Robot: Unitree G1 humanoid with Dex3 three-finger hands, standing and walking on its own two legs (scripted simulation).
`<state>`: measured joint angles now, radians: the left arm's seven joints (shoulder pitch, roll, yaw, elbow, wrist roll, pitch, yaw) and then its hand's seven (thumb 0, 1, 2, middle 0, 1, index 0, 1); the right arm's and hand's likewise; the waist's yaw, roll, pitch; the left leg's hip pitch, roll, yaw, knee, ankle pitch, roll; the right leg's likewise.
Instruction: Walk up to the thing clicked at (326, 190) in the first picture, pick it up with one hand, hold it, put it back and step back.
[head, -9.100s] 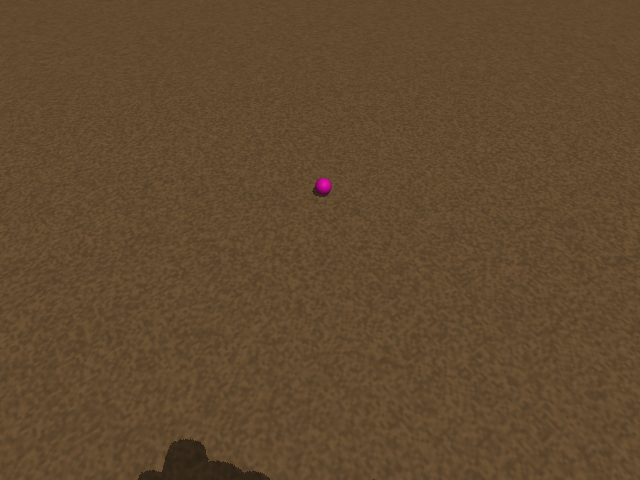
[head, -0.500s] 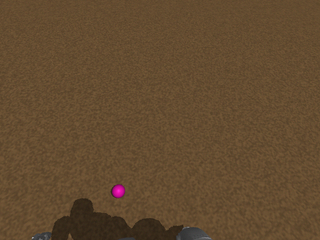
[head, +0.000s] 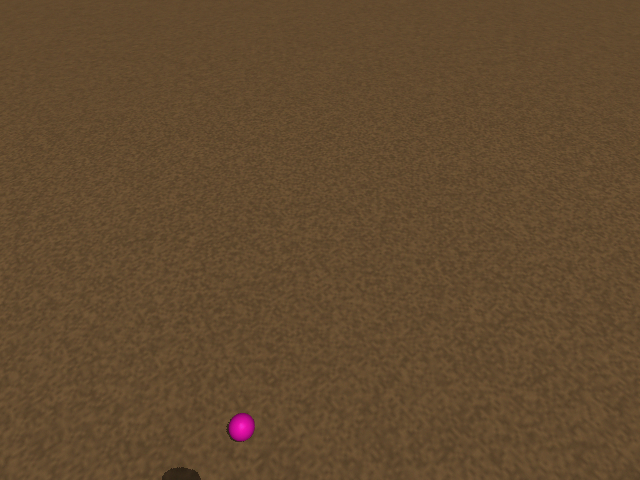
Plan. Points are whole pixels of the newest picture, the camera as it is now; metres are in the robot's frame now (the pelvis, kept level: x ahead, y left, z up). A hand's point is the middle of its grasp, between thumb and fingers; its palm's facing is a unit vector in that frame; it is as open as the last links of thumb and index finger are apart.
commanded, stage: walk up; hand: left
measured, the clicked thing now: (241, 427) +0.43 +0.26 -0.74
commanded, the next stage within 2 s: none
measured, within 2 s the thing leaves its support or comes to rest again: neither
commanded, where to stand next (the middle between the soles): +0.06 +0.01 m, yaw +4 degrees
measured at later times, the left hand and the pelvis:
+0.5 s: hand out of the picture +0.09 +0.25 -0.16, palm faces -0.04 -0.94 -0.34, open 7.4 cm; pelvis +0.01 +0.00 +0.00, yaw -1 degrees
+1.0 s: hand out of the picture +0.07 +0.26 -0.16, palm faces -0.01 -0.92 -0.40, open 7.4 cm; pelvis -0.03 -0.02 -0.01, yaw +0 degrees
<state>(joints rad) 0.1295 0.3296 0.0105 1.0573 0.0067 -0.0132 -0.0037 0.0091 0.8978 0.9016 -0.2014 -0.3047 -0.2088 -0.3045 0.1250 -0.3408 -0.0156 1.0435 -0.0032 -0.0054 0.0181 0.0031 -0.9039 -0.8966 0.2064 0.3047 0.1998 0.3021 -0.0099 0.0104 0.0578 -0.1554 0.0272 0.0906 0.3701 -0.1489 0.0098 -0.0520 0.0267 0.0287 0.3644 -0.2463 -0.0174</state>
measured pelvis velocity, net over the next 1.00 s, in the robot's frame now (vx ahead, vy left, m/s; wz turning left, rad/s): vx -0.03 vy -0.02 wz -0.01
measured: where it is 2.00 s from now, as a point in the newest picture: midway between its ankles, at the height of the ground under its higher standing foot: outside the picture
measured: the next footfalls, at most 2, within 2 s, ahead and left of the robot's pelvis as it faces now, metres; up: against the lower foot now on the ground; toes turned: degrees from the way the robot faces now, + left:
left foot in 1.46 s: -0.02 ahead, +0.14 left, +0.00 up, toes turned +4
right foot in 1.78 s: +0.06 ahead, -0.12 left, +0.00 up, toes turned +4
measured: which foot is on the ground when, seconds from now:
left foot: down 0.00-1.00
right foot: down 0.00-1.00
